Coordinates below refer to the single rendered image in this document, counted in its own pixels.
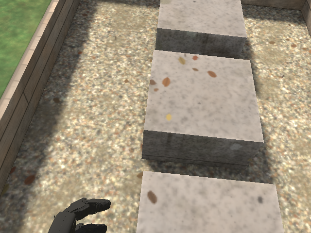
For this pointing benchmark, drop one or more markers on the left robot hand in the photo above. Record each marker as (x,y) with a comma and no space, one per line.
(65,222)

